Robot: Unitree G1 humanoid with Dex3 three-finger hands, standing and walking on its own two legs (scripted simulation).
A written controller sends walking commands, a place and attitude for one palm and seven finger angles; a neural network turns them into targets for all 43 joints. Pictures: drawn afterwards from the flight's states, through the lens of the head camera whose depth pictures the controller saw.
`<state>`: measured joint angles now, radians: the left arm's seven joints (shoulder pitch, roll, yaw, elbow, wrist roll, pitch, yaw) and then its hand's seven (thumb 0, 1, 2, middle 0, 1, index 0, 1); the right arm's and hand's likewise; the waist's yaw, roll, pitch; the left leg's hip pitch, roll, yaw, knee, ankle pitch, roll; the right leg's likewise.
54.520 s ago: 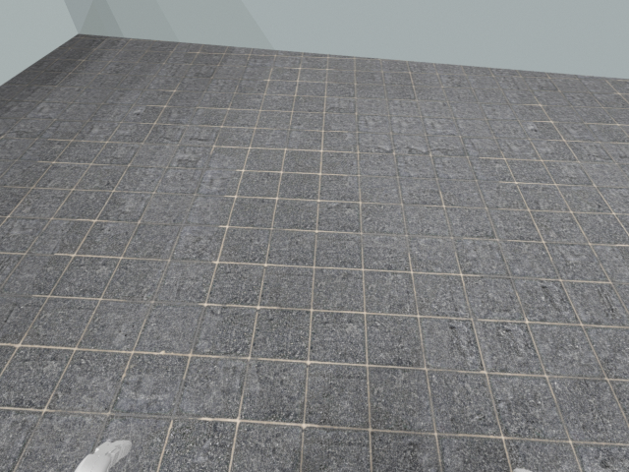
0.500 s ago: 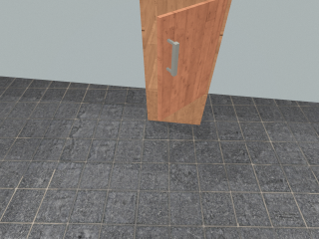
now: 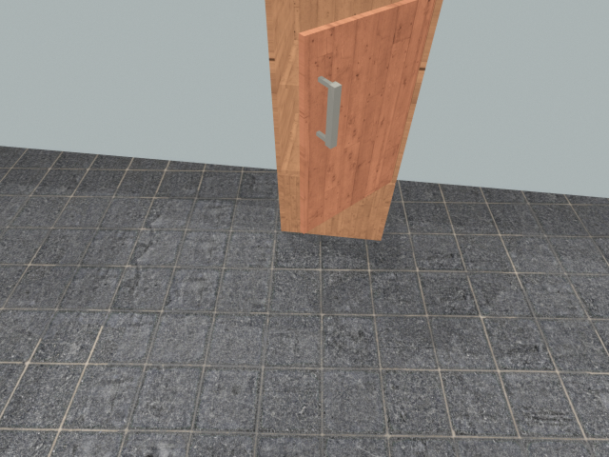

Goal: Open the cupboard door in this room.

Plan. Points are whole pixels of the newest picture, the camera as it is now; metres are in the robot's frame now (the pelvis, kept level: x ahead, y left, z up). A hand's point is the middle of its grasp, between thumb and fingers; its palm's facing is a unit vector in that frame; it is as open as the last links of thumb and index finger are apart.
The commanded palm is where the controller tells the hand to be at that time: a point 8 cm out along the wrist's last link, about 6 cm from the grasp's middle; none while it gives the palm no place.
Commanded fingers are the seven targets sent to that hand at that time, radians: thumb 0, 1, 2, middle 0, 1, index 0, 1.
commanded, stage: walk to a spot facing it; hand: left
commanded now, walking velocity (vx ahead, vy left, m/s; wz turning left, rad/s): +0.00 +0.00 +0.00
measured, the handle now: (327, 113) +0.80 +0.00 +0.01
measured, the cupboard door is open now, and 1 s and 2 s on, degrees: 45 45 45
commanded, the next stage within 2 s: none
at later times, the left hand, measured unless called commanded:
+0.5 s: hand out of the picture +0.08 +0.15 -0.18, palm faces -0.12 -0.95 -0.30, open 7.4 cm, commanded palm none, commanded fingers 0.00 0.90 0.90 -0.20 -0.30 -0.20 -0.30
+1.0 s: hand out of the picture +0.14 +0.15 -0.18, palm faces -0.34 -0.91 -0.24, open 7.4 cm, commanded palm none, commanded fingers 0.00 0.90 0.90 -0.20 -0.30 -0.20 -0.30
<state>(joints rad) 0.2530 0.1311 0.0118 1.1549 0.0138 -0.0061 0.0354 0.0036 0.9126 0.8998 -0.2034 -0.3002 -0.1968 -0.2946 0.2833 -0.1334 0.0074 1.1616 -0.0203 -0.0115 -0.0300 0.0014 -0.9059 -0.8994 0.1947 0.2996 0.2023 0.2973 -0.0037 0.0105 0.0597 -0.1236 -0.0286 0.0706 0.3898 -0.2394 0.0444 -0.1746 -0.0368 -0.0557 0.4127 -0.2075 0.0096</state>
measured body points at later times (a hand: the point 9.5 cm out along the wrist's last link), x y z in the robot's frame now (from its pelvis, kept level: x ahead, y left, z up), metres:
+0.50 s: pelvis +0.00 -0.04 -0.02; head +0.05 -0.09 +0.42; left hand +0.08 +0.20 -0.15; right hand -0.01 -0.28 -0.19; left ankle -0.03 +0.09 -0.71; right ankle -0.01 -0.11 -0.74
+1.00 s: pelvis +0.03 -0.02 -0.01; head +0.09 -0.04 +0.44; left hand +0.16 +0.20 -0.16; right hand +0.07 -0.30 -0.14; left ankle +0.08 +0.10 -0.72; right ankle -0.01 -0.11 -0.74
